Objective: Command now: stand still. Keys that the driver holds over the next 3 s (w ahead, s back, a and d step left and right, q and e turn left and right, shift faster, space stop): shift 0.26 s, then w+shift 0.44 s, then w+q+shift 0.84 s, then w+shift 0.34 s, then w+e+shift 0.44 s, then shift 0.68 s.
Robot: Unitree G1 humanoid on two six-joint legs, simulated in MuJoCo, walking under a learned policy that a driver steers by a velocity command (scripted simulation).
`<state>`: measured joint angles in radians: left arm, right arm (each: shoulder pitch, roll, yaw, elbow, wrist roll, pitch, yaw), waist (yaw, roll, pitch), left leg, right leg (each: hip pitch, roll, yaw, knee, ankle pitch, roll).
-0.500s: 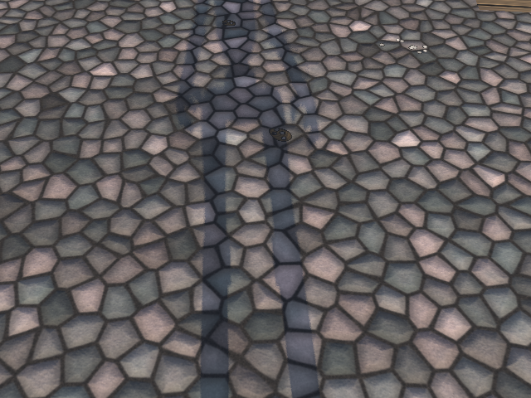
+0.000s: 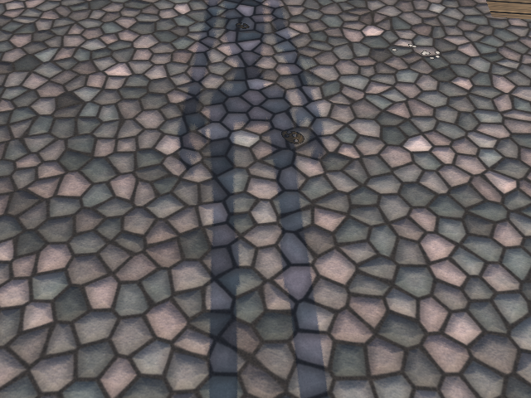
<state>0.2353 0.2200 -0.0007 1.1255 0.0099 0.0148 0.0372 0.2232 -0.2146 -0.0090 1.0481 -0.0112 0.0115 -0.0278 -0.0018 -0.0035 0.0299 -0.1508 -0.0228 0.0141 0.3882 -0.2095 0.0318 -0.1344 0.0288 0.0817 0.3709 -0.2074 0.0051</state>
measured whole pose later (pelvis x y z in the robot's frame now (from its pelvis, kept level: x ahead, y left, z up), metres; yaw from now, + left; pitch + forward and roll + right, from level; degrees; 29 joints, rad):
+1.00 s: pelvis +0.33 -0.01 -0.04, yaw +9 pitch +3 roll +1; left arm 0.53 0.18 0.03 1.08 0.04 -0.11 0.03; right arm -0.04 -0.22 -0.03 0.82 -0.03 -0.04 0.06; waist 0.04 0.00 0.04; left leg -0.62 -0.06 0.19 0.66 -0.14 0.20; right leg 0.31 -0.02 -0.21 0.24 -0.42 0.01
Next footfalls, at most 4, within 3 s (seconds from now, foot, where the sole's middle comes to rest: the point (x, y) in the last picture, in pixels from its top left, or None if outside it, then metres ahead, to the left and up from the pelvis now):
1.02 left None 0.51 0.05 -0.78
1.46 right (246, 246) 1.00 0.09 -0.78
1.90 left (107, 215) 1.12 0.54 -0.78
2.34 right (76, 132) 1.54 0.75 -0.78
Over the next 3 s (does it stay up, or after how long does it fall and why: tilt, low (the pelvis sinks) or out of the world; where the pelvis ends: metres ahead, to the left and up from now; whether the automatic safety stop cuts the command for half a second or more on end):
stays up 1.61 0.88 -0.01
